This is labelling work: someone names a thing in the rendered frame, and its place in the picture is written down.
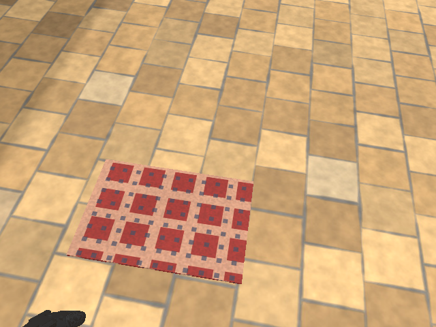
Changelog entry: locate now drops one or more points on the left robot hand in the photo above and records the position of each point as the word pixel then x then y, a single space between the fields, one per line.
pixel 57 319

